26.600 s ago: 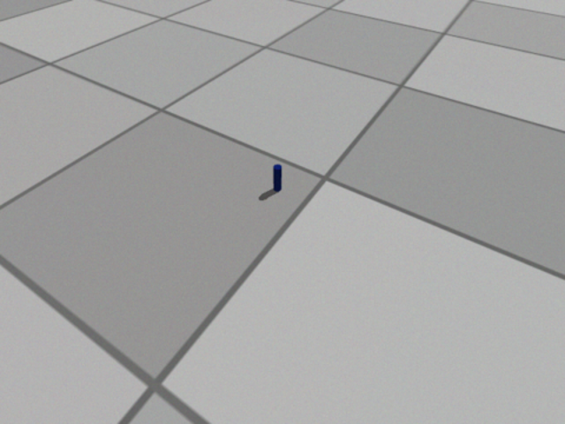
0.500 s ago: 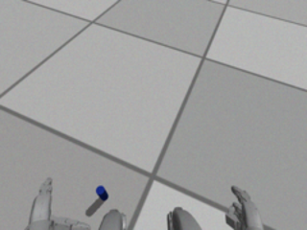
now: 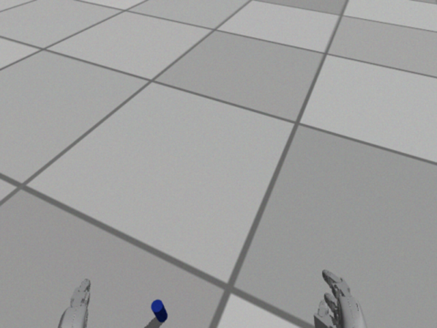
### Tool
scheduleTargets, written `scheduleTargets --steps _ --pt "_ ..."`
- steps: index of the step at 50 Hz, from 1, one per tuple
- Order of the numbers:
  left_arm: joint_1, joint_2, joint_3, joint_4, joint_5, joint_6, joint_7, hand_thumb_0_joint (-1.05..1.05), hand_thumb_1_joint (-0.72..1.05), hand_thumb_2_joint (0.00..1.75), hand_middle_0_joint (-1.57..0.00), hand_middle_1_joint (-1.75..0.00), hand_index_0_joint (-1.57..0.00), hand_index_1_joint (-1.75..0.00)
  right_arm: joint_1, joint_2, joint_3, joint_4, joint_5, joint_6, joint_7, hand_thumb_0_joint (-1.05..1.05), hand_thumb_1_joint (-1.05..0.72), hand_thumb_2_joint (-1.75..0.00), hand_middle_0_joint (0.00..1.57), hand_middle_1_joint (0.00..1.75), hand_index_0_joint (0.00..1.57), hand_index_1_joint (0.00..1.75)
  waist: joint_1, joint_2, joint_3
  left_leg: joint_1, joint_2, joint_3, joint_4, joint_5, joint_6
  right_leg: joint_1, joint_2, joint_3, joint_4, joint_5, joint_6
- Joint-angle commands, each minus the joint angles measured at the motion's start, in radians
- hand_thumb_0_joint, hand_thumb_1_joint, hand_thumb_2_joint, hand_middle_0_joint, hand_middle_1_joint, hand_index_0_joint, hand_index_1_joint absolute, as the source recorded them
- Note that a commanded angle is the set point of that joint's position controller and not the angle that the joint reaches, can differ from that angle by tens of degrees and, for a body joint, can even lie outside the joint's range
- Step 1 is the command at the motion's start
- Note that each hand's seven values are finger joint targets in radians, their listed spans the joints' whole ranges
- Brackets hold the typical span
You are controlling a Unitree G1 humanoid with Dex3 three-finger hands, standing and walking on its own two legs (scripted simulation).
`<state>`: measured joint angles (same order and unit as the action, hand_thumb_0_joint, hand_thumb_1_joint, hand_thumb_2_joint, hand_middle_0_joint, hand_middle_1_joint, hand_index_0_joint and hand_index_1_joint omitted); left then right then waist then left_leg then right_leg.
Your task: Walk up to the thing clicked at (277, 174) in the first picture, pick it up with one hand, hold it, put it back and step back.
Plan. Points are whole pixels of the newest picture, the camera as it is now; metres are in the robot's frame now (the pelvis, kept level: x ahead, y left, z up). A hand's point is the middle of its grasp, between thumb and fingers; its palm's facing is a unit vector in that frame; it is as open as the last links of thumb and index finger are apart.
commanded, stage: home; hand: left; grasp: from the side
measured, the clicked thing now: (159, 311) +0.34 +0.20 -0.64
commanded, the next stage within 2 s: stand in 1.52 s
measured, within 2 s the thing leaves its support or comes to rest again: neither
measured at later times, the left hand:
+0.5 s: hand out of the picture +0.15 +0.16 -0.05, palm faces +0.10 -0.95 -0.29, open 17.7 cm
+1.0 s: hand out of the picture +0.15 +0.17 -0.05, palm faces +0.10 -0.95 -0.29, open 17.6 cm
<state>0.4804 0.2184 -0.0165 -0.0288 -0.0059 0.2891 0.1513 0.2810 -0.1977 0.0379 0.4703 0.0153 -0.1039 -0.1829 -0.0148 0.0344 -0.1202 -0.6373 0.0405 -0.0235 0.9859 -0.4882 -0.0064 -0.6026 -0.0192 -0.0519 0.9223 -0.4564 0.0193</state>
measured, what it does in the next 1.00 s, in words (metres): stands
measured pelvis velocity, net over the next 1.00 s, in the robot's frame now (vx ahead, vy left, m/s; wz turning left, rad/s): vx -0.02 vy -0.01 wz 0.00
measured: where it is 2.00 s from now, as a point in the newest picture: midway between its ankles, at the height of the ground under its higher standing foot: outside the picture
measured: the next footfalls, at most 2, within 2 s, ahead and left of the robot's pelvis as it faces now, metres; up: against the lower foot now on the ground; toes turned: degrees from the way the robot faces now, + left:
none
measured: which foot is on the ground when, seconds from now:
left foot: down 0.00-1.00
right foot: down 0.00-1.00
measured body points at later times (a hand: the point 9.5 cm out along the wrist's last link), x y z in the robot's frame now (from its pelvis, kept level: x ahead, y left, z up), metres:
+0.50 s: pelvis -0.01 -0.02 +0.00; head +0.00 -0.02 +0.45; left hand +0.14 +0.21 -0.03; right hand +0.14 -0.26 -0.07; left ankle +0.01 +0.12 -0.68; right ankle +0.00 -0.14 -0.68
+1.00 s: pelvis -0.02 -0.01 +0.00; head +0.00 -0.01 +0.45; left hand +0.14 +0.22 -0.03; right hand +0.15 -0.25 -0.06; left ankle +0.01 +0.12 -0.68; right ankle +0.00 -0.14 -0.68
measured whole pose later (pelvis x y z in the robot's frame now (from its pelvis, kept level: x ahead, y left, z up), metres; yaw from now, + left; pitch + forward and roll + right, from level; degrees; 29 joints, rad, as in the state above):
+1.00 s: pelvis -0.02 -0.01 +0.00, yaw +0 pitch +6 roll -2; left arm 0.47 0.21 -0.01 0.01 -0.01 0.24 0.13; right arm 0.28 -0.21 0.03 0.50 0.01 -0.14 -0.18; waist -0.02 0.03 -0.10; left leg -0.61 0.05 -0.03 0.95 -0.45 -0.02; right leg -0.59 -0.01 -0.05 0.91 -0.43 0.00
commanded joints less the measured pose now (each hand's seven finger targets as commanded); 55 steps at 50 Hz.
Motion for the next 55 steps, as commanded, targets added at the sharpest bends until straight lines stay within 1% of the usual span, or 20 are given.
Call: scheduleTargets --steps 1,5,6,8,9,14,15,19,20,25,30,32,37,41,44,46,49,53,54,55 --pt "-0.051 0.097 0.061 -0.209 0.008 -0.064 0.009 0.00 -0.59 0.03 -0.04 -0.05 -0.04 -0.05 -0.048 -0.124 -0.058 -0.139 -0.009 -0.067 -0.011 0.00 -0.90 -0.90 0.20 0.30 0.20 0.30 -0.015 0.041 -0.116 0.110 -0.024 -0.002 -0.185 0.277 0.000 0.083 0.044 -0.027 -0.128 0.225 -0.033" --pt "-0.049 0.085 0.050 -0.196 0.005 -0.065 0.005 0.00 -0.60 0.03 -0.04 -0.05 -0.04 -0.05 -0.052 -0.124 -0.057 -0.132 -0.009 -0.067 -0.008 0.00 -0.90 -0.90 0.20 0.30 0.20 0.30 -0.017 0.028 -0.104 0.107 -0.028 0.005 -0.182 0.288 0.002 0.093 0.042 -0.023 -0.141 0.240 -0.030" --pt "-0.001 0.072 0.048 -0.122 0.007 -0.061 0.001 0.00 -0.60 0.03 -0.04 -0.05 -0.04 -0.05 -0.053 -0.123 -0.055 -0.125 -0.008 -0.065 -0.007 0.00 -0.90 -0.90 0.20 0.30 0.20 0.30 -0.018 0.012 -0.078 0.097 -0.027 0.005 -0.184 0.269 0.003 0.080 0.043 -0.023 -0.147 0.221 -0.029" --pt "-0.048 0.096 0.063 -0.190 0.005 -0.069 0.002 0.00 -0.60 0.03 -0.04 -0.05 -0.04 -0.05 -0.061 -0.133 -0.063 -0.139 -0.007 -0.066 -0.007 0.00 -0.90 -0.90 0.20 0.30 0.20 0.30 -0.009 0.022 -0.098 0.097 -0.028 0.006 -0.192 0.255 0.003 0.087 0.042 -0.024 -0.152 0.210 -0.030" --pt "-0.036 0.092 0.060 -0.160 0.006 -0.069 0.002 0.00 -0.61 0.02 -0.04 -0.05 -0.04 -0.05 -0.063 -0.129 -0.059 -0.133 -0.006 -0.064 -0.008 0.00 -0.90 -0.90 0.20 0.30 0.20 0.30 -0.010 0.005 -0.065 0.084 -0.032 0.009 -0.189 0.239 0.006 0.076 0.038 -0.021 -0.165 0.198 -0.027" --pt "-0.031 0.095 0.075 -0.139 0.004 -0.073 -0.005 0.00 -0.61 0.02 -0.04 -0.05 -0.04 -0.05 -0.055 -0.129 -0.062 -0.132 -0.006 -0.065 -0.005 0.00 -0.90 -0.90 0.20 0.30 0.20 0.30 -0.012 -0.013 -0.070 0.084 -0.033 0.021 -0.182 0.245 0.009 0.082 0.036 -0.014 -0.172 0.216 -0.023" --pt "-0.039 0.087 0.061 -0.145 0.003 -0.074 -0.006 0.00 -0.61 0.02 -0.04 -0.05 -0.04 -0.05 -0.067 -0.131 -0.062 -0.137 -0.007 -0.067 -0.006 0.00 -0.90 -0.90 0.20 0.30 0.20 0.30 -0.016 -0.020 -0.059 0.078 -0.035 0.024 -0.182 0.223 0.011 0.076 0.033 -0.010 -0.179 0.201 -0.021" --pt "-0.046 0.099 0.075 -0.155 0.004 -0.078 -0.007 0.00 -0.60 0.03 -0.04 -0.05 -0.04 -0.05 -0.065 -0.127 -0.061 -0.137 -0.008 -0.073 -0.006 0.00 -0.90 -0.90 0.20 0.30 0.20 0.30 -0.008 -0.018 -0.080 0.079 -0.039 0.027 -0.182 0.196 0.015 0.090 0.029 -0.003 -0.189 0.177 -0.019" --pt "-0.039 0.082 0.060 -0.134 0.003 -0.079 -0.010 0.00 -0.58 0.04 -0.05 -0.05 -0.05 -0.05 -0.060 -0.124 -0.059 -0.131 -0.006 -0.073 -0.005 0.00 -0.90 -0.90 0.20 0.30 0.20 0.30 -0.017 -0.022 -0.060 0.074 -0.038 0.030 -0.188 0.177 0.016 0.072 0.030 -0.001 -0.191 0.161 -0.020" --pt "-0.077 0.102 0.072 -0.154 0.001 -0.083 -0.008 0.00 -0.60 0.03 -0.04 -0.05 -0.04 -0.05 -0.077 -0.126 -0.059 -0.134 -0.007 -0.082 -0.007 0.00 -0.90 -0.90 0.20 0.30 0.20 0.30 -0.018 -0.021 -0.041 0.059 -0.041 0.030 -0.188 0.110 0.019 0.061 0.019 0.016 -0.221 0.088 -0.015" --pt "-0.060 0.108 0.077 -0.161 0.001 -0.089 -0.010 0.00 -0.57 0.04 -0.05 -0.05 -0.05 -0.05 -0.074 -0.129 -0.062 -0.133 -0.006 -0.084 -0.008 0.00 -0.90 -0.90 0.20 0.30 0.20 0.30 -0.009 -0.012 -0.058 0.063 -0.041 0.032 -0.192 0.111 0.018 0.063 0.023 0.010 -0.213 0.088 -0.019" --pt "-0.041 0.087 0.061 -0.132 0.002 -0.089 -0.011 0.00 -0.59 0.03 -0.05 -0.05 -0.05 -0.05 -0.077 -0.128 -0.059 -0.129 -0.006 -0.089 -0.007 0.00 -0.90 -0.90 0.20 0.30 0.20 0.30 -0.014 -0.051 -0.047 0.064 -0.038 0.030 -0.193 0.106 0.020 0.065 0.024 0.009 -0.217 0.079 -0.016" --pt "-0.055 0.094 0.065 -0.152 0.003 -0.093 -0.008 0.00 -0.60 0.03 -0.04 -0.05 -0.04 -0.05 -0.073 -0.128 -0.061 -0.124 -0.007 -0.092 -0.011 0.00 -0.90 -0.90 0.20 0.30 0.20 0.30 -0.014 -0.022 -0.062 0.077 -0.036 0.029 -0.189 0.161 0.017 0.071 0.030 0.000 -0.197 0.142 -0.022" --pt "-0.083 0.091 0.062 -0.155 0.003 -0.099 -0.007 0.00 -0.57 0.04 -0.05 -0.05 -0.05 -0.05 -0.078 -0.131 -0.061 -0.123 -0.007 -0.096 -0.009 0.00 -0.90 -0.90 0.20 0.30 0.20 0.30 -0.014 0.002 -0.034 0.065 -0.034 0.021 -0.213 0.096 0.015 0.051 0.034 -0.008 -0.194 0.075 -0.026" --pt "-0.035 0.089 0.062 -0.139 0.003 -0.100 -0.008 0.00 -0.61 0.02 -0.04 -0.05 -0.04 -0.05 -0.079 -0.131 -0.060 -0.128 -0.007 -0.096 -0.006 0.00 -0.90 -0.90 0.20 0.30 0.20 0.30 -0.002 0.003 -0.033 0.061 -0.031 0.014 -0.224 0.098 0.013 0.055 0.039 -0.016 -0.182 0.074 -0.028" --pt "-0.047 0.089 0.061 -0.152 0.002 -0.100 -0.008 0.00 -0.58 0.04 -0.05 -0.05 -0.05 -0.05 -0.071 -0.131 -0.062 -0.128 -0.007 -0.095 -0.009 0.00 -0.90 -0.90 0.20 0.30 0.20 0.30 -0.010 -0.009 -0.059 0.073 -0.035 0.021 -0.202 0.145 0.014 0.062 0.035 -0.010 -0.187 0.118 -0.026" --pt "-0.062 0.087 0.055 -0.160 0.002 -0.099 -0.008 0.00 -0.56 0.05 -0.05 -0.06 -0.05 -0.06 -0.077 -0.131 -0.060 -0.126 -0.006 -0.099 -0.007 0.00 -0.90 -0.90 0.20 0.30 0.20 0.30 -0.012 -0.001 -0.047 0.071 -0.033 0.021 -0.210 0.118 0.013 0.051 0.036 -0.010 -0.187 0.094 -0.027" --pt "-0.022 0.082 0.059 -0.130 0.006 -0.096 -0.009 0.00 -0.58 0.04 -0.05 -0.05 -0.05 -0.05 -0.061 -0.129 -0.062 -0.116 -0.008 -0.097 -0.008 0.00 -0.90 -0.90 0.20 0.30 0.20 0.30 -0.014 -0.032 -0.083 0.090 -0.029 0.017 -0.192 0.206 0.014 0.076 0.040 -0.015 -0.170 0.175 -0.026" --pt "-0.032 0.093 0.068 -0.167 0.005 -0.098 -0.006 0.00 -0.58 0.04 -0.05 -0.05 -0.05 -0.05 -0.057 -0.128 -0.063 -0.119 -0.010 -0.097 -0.008 0.00 -0.90 -0.90 0.20 0.30 0.20 0.30 -0.004 -0.002 -0.106 0.100 -0.030 0.017 -0.188 0.240 0.011 0.094 0.037 -0.012 -0.161 0.209 -0.028" --pt "-0.056 0.092 0.060 -0.163 0.005 -0.098 -0.007 0.00 -0.58 0.04 -0.05 -0.05 -0.05 -0.05 -0.061 -0.129 -0.062 -0.114 -0.010 -0.093 -0.007 0.00 -0.90 -0.90 0.20 0.30 0.20 0.30 -0.012 0.007 -0.093 0.097 -0.030 0.018 -0.190 0.232 0.011 0.081 0.037 -0.012 -0.162 0.201 -0.029"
